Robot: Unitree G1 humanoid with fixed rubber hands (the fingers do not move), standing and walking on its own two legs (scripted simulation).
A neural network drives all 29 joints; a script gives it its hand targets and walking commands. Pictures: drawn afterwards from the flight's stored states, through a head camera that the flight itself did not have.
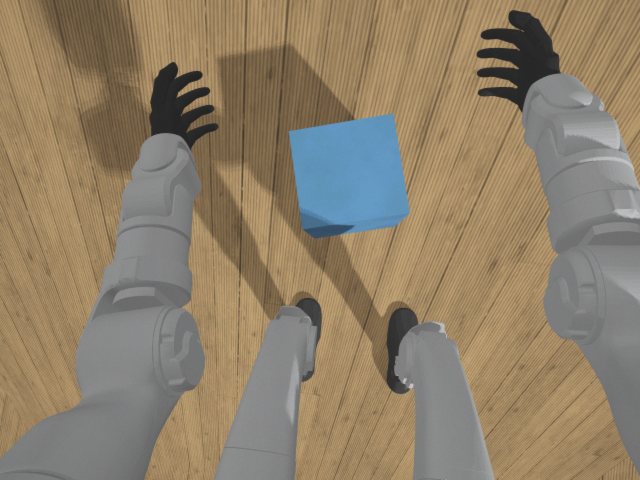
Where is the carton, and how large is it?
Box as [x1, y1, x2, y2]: [289, 114, 409, 237]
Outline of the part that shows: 393,114 289,131 302,228 313,237 394,226 409,212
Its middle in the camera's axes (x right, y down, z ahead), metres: +0.07 -0.12 +0.88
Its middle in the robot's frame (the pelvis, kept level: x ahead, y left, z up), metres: +0.51 +0.05 -0.53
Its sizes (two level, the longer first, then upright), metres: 0.210 0.200 0.250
